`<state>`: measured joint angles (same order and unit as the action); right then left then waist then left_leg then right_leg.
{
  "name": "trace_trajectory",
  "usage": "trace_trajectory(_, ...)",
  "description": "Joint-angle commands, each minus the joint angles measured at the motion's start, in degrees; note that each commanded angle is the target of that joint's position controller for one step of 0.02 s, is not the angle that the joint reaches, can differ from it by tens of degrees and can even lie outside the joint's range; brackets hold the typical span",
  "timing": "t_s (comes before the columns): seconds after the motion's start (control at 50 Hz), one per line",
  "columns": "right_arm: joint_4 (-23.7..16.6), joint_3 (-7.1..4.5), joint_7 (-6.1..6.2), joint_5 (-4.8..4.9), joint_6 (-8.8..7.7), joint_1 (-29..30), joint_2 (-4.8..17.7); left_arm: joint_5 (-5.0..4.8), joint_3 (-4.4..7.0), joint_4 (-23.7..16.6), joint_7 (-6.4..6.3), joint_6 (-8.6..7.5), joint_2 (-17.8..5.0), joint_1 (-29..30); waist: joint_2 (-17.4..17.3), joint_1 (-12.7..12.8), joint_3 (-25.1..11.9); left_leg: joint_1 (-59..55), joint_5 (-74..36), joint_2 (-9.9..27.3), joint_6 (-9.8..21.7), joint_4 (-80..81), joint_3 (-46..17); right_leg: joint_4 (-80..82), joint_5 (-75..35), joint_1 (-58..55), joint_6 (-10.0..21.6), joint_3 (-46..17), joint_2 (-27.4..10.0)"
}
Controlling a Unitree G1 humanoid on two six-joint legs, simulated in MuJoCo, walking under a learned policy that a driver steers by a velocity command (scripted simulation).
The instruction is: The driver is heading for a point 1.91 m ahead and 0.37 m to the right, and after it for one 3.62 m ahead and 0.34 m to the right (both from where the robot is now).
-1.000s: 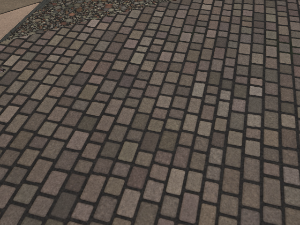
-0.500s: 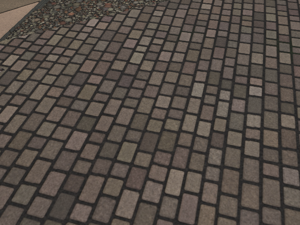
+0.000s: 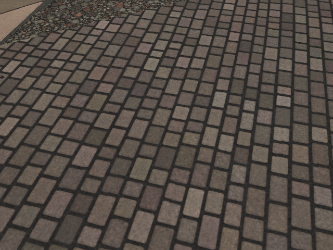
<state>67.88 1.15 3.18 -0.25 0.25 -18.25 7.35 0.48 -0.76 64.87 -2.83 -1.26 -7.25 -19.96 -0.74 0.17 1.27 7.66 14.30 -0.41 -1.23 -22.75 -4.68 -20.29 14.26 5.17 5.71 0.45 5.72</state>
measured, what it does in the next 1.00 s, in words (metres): lifts its left foot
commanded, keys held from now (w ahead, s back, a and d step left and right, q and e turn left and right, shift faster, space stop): no key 0.64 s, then w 0.36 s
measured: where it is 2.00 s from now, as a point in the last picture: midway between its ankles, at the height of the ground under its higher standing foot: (153, 220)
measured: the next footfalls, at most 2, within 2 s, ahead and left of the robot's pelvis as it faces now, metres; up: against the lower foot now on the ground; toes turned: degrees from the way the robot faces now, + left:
left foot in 1.06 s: +0.20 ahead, +0.17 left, +0.00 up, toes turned +5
right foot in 1.60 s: +0.52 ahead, +0.03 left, +0.00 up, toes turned -12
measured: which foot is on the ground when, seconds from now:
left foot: down 0.00-0.70, up 0.72-1.00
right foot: down 0.00-1.00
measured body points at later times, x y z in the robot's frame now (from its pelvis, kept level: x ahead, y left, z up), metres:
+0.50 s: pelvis +0.00 +0.00 +0.00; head +0.01 +0.00 +0.45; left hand -0.04 +0.22 -0.16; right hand -0.04 -0.20 -0.17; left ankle -0.02 +0.14 -0.74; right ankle -0.04 -0.06 -0.74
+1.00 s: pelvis +0.07 +0.04 +0.00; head +0.08 +0.06 +0.45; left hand -0.07 +0.27 -0.15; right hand +0.15 -0.19 -0.14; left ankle +0.12 +0.15 -0.72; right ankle -0.04 -0.06 -0.74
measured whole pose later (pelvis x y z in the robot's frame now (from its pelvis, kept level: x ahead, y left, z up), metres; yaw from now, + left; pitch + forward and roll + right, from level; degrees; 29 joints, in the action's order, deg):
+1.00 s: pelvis +0.07 +0.04 +0.00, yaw +1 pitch +1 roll -1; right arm 57.7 -1.8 -1.0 -1.4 -2.6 -11.6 10.2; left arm 1.1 2.0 66.0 -1.5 -3.8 -10.4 -31.1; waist 1.6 3.1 0.0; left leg 24.6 18.2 1.9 3.1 -40.1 3.7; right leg -15.8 18.2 -1.6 3.3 -0.4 2.6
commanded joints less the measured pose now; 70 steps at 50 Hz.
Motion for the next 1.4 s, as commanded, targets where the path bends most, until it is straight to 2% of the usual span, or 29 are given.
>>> trace_trajectory(0.02,0.03,-0.44,0.09,-0.01,-0.09,-4.93,3.52,-0.01,0.61,-0.17,-0.12,-0.17,-4.36,-5.17,0.67,-0.01,3.77,2.98,-9.06,4.28,2.25,1.94,-2.46,3.43,-15.88,0.93,-1.11,-7.79,-10.46)
trace_trajectory(0.64,-0.23,-0.49,-0.07,-0.02,-0.2,-5.8,3.11,-0.03,0.52,-0.24,-0.07,-0.36,-3.91,-5.86,0.64,-0.05,4.15,2.95,-8.99,4.38,2.38,2.08,-2.29,3.32,-14.85,1.33,-1.0,-7.5,-10.53)
trace_trajectory(0.66,-0.14,-0.36,-0.08,-0.13,-0.17,-5.96,2.75,0.02,0.44,-0.18,-0.04,-0.35,-3.68,-6.2,0.77,0.2,3.11,2.68,-6.54,3.98,2.49,2.34,-2.09,4.42,-9.34,0.89,-0.84,-7.79,-10.25)
trace_trajectory(0.68,-0.37,-0.38,-0.12,-0.35,-0.14,-5.42,2.74,0.07,0.63,-0.27,-0.02,-0.25,-4.16,-6.2,1.28,0.55,3.73,3.54,-3.58,3.15,2.68,1.69,-1.49,5.87,-1.44,1.31,-0.41,-8.67,-10.01)
trace_trajectory(0.72,-1.93,-0.72,-0.47,-1.08,-0.15,-3.55,3.23,-0.13,1.93,-0.05,0.04,0.3,-7.25,-8.14,5.22,1.88,5.4,9.19,6.52,-0.32,3.35,-5.57,2.2,8.95,17.02,1.12,2.68,-13.78,-11.85)
trace_trajectory(0.74,-3.14,-0.84,-0.86,-1.63,-0.27,-1.99,3.41,-0.1,2.53,0.25,0.19,0.58,-8.33,-10.01,7.06,2.83,7.16,13.9,10.78,-1.5,3.88,-10.25,4.47,11.16,25.83,1.18,5.18,-18.21,-15.0)
trace_trajectory(0.76,-4.43,-0.88,-1.3,-2.17,-0.56,-0.16,3.24,0.07,2.93,0.58,0.44,0.67,-8.56,-11.71,7.52,3.77,9.75,18.06,12.66,-1.05,4.32,-14.22,6.3,13.26,31.05,1.91,7.53,-22.2,-18.26)
trace_trajectory(0.78,-5.76,-0.99,-1.73,-2.42,-1.02,1.91,3.23,0.44,3.15,0.83,0.66,0.45,-8.25,-13.02,7.14,4.54,11.95,21.7,13.17,0.68,4.49,-19.25,6.74,14.93,31.63,2.64,9.57,-25.48,-21.19)
trace_trajectory(0.82,-8.09,-1.52,-2.5,-2.34,-2.12,4.75,3.76,1.12,3.55,0.92,0.94,-0.59,-8.5,-14.12,4.08,4.18,13.16,29.44,12.96,3.3,4.61,-27.13,5.53,16.15,25.75,-0.21,11.64,-27.53,-23.83)
trace_trajectory(0.86,-9.31,-2.11,-3.26,-1.89,-3.27,5.19,4.18,0.84,3.69,0.29,1.11,-1.75,-8.6,-12.86,2.21,2.66,10.79,30.82,9.27,4.25,4.48,-27.41,5.31,15.6,17.52,-3.11,10.59,-23.5,-22.5)
trace_trajectory(0.9,-10.65,-2.66,-3.89,-1.44,-3.77,6.55,4.55,0.61,3.6,-0.26,1.11,-2.64,-8.45,-11.96,3.22,1.99,8.72,27.98,6.19,3.73,4.17,-23.97,6.57,14.71,10.38,-2.92,9.11,-18.26,-20.17)
trace_trajectory(0.98,-13.88,-3.39,-4.5,-0.89,-3.4,9.68,4.86,0.69,3.62,-0.87,1.19,-3.49,-9.38,-11.52,6.73,1.43,8.27,19.26,3.0,2.22,4.38,-15.65,8.95,12.08,4.27,2.37,7.8,-12.88,-18.55)
trace_trajectory(1.0,-14.06,-3.57,-4.5,-0.69,-3.39,8.74,4.93,0.6,3.68,-1.15,1.34,-3.61,-9.77,-10.87,6.98,0.63,8.06,15.31,1.61,1.55,4.63,-13.46,9.8,10.68,2.21,4.51,7.36,-11.9,-18.44)
trace_trajectory(1.02,-13.41,-3.81,-4.43,-0.57,-3.5,5.81,4.85,0.32,3.75,-1.49,1.48,-3.68,-10.19,-9.64,6.5,-1.2,7.52,9.2,-0.88,0.37,4.87,-10.42,11.12,7.92,-0.43,7.52,6.55,-10.38,-17.84)
trace_trajectory(1.04,-11.73,-4.45,-4.19,-0.52,-3.7,0.86,5.54,0.29,3.68,-1.75,1.65,-3.86,-10.3,-9.01,5.11,-3.4,6.01,1.38,-1.28,-1.7,5.07,-7.78,12.2,2.79,-6.3,10.42,5.42,-8.52,-16.31)
trace_trajectory(1.06,-9.41,-5.57,-3.68,-0.58,-4.26,-6.19,7.57,0.56,3.24,-1.78,1.98,-4.26,-9.43,-9.45,2.0,-6.13,2.41,-8.33,-0.1,-1.82,5.69,-5.38,10.9,-7.04,-12.15,13.28,3.95,-5.28,-13.5)
trace_trajectory(1.08,-7.92,-7.04,-3.03,-1.65,-4.94,-15.62,12.52,0.47,2.35,-3.37,2.38,-4.51,-6.86,-8.12,-6.88,-10.05,-2.72,-17.01,12.21,10.98,8.32,2.69,-5.47,-25.52,-6.93,19.51,1.18,0.75,-8.54)
trace_trajectory(1.1,-6.51,-7.9,-3.16,-1.57,-4.39,-20.38,17.08,0.06,1.87,-5.26,2.79,-4.45,-3.56,-10.85,-17.6,-8.24,-5.35,-21.22,25.84,23.42,14.25,14.6,-33.2,-43.13,16.09,32.17,-0.29,3.21,-1.17)
trace_trajectory(1.12,-7.57,-6.89,-3.29,-1.1,-3.62,-13.58,13.11,1.48,2.77,-5.73,3.13,-3.88,-7.27,-7.82,-7.68,-4.4,0.86,-13.2,32.12,22.59,14.05,15.8,-33.53,-50.41,12.54,34.75,0.88,-1.94,-6.11)
trace_trajectory(1.14,-10.09,-6.16,-3.71,-0.83,-3.85,-6.24,10.96,1.51,2.83,-6.71,3.8,-3.94,-7.03,-4.5,-2.7,-2.2,4.87,-6.64,26.01,20.84,13.14,15.54,-26.43,-50.34,5.99,34.68,1.3,-2.61,-8.62)
trace_trajectory(1.16,-11.0,-5.7,-4.03,-0.81,-4.4,-2.94,9.76,1.07,2.75,-6.8,4.09,-4.12,-5.94,-3.4,-0.44,-0.59,5.82,-2.59,15.61,18.1,12.36,16.22,-19.31,-47.93,1.86,32.07,1.0,-2.82,-10.29)
trace_trajectory(1.2,-10.47,-4.66,-3.7,-0.74,-5.44,-3.03,7.1,1.44,3.03,-6.43,4.3,-3.32,-5.46,-4.21,-1.27,1.54,4.62,-0.53,2.21,13.85,10.7,16.38,-9.88,-44.66,-0.69,28.02,-0.23,-1.82,-11.5)
trace_trajectory(1.24,-8.91,-4.25,-3.26,-0.62,-6.14,-6.81,6.67,1.42,3.46,-6.82,4.52,-2.45,-5.8,-3.21,-1.98,1.85,4.14,-2.34,-8.69,12.39,10.62,15.85,-5.33,-43.65,-2.23,28.95,-1.01,-0.2,-11.09)
trace_trajectory(1.3,-7.68,-4.06,-2.91,-0.74,-6.37,-10.85,7.33,1.11,3.63,-8.59,4.8,-1.55,-5.39,2.81,-2.4,1.04,4.91,-5.51,-18.99,11.95,10.01,15.65,-0.19,-41.53,-5.47,34.77,-1.75,1.29,-10.9)
trace_trajectory(1.36,-7.17,-3.48,-2.65,-1.11,-6.58,-13.1,6.27,0.66,3.43,-11.51,4.95,-1.43,-4.88,11.02,-2.82,-0.51,6.52,-6.23,-27.16,11.1,8.69,15.73,4.75,-35.15,-9.32,37.23,-1.8,1.83,-9.27)
trace_trajectory(1.4,-7.11,-3.14,-2.34,-1.05,-6.78,-13.11,5.81,0.47,2.96,-13.06,5.0,-1.6,-4.01,15.19,-3.17,-0.93,7.21,-5.91,-31.38,10.3,7.79,15.53,8.12,-27.71,-12.14,35.03,-1.42,3.34,-7.91)
Keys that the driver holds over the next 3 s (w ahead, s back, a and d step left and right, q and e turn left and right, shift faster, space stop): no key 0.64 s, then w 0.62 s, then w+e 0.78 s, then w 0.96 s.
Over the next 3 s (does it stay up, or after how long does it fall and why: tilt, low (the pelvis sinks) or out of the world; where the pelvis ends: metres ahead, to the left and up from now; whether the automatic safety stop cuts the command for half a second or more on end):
stays up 1.06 -0.16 0.01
